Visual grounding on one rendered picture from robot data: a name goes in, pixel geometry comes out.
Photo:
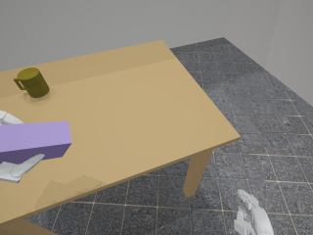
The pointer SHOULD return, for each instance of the table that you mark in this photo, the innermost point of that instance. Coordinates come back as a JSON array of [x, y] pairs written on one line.
[[130, 111]]

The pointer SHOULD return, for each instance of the sponge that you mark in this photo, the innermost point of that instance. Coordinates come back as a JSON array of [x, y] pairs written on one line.
[[22, 141]]

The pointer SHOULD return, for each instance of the right robot hand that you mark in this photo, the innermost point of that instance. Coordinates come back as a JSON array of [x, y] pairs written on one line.
[[256, 220]]

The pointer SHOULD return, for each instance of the left robot hand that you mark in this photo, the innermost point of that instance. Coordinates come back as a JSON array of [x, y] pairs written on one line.
[[10, 172]]

